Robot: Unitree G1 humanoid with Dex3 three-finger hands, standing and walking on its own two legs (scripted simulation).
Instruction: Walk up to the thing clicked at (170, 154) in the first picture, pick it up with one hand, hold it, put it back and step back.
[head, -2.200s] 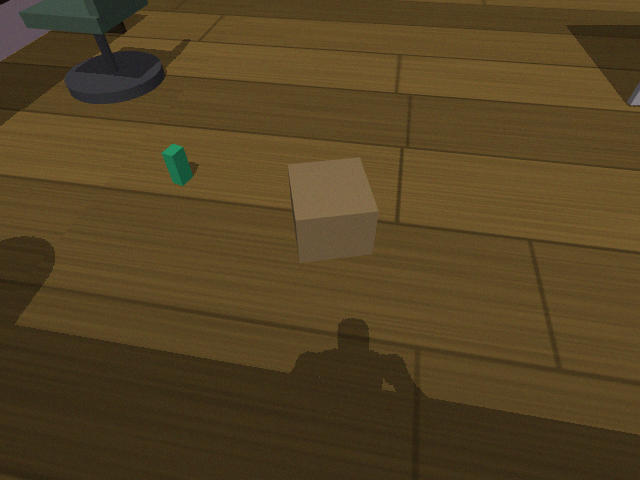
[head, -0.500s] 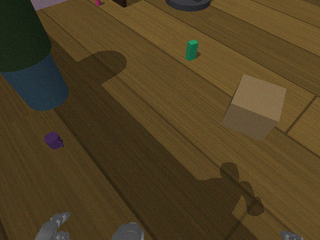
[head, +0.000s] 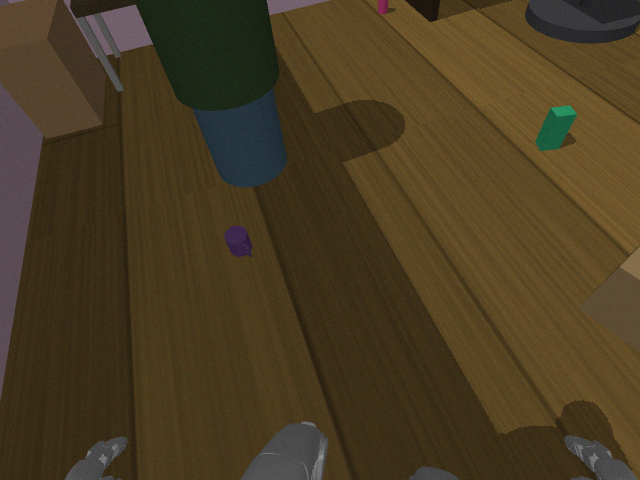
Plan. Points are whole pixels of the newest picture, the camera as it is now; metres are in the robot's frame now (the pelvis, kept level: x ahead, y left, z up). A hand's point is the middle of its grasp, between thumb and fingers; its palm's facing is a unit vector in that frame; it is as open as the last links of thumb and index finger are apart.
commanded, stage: walk up
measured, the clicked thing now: (554, 128) +1.50 -0.85 -0.67
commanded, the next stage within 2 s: stand in 1.68 s
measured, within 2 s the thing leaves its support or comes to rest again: neither
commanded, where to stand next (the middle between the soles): +0.09 +0.03 m, yaw +25 degrees
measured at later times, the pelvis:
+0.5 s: pelvis +0.00 +0.02 -0.02, yaw +17 degrees
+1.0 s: pelvis +0.00 +0.01 -0.01, yaw +25 degrees
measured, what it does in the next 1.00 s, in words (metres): steps on the spot, turning left: left foot, then right foot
